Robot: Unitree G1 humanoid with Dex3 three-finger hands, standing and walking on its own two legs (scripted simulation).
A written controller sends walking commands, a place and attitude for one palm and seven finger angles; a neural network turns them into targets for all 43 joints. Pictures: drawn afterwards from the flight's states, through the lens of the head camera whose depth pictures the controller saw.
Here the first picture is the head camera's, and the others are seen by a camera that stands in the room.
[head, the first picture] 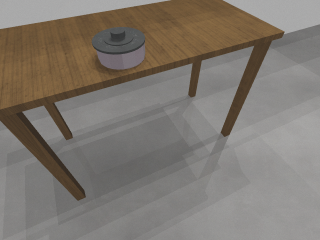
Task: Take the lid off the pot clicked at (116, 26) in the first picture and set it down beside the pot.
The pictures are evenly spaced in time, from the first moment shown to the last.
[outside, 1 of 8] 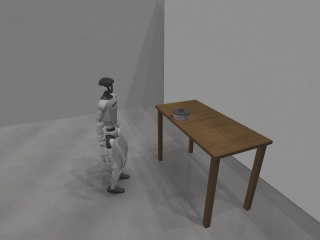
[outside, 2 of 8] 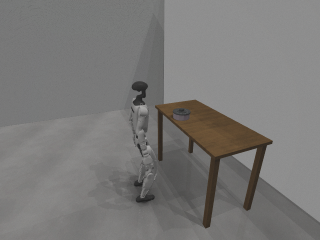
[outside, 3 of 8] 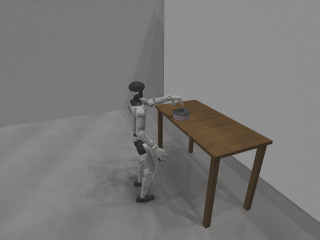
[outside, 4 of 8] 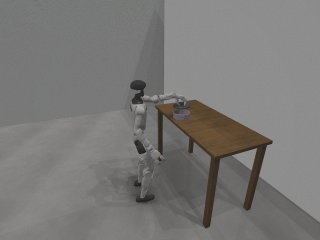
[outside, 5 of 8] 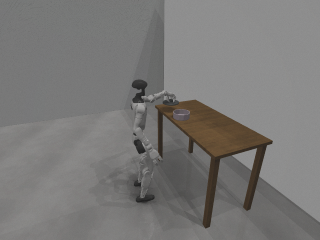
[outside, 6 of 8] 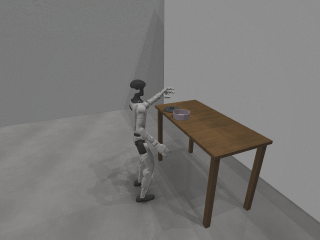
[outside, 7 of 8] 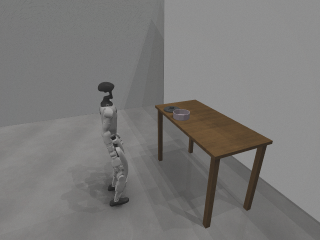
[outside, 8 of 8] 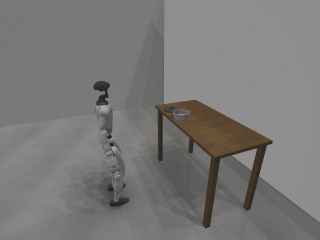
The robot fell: no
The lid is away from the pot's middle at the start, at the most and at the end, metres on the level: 0.00 0.26 0.24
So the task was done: yes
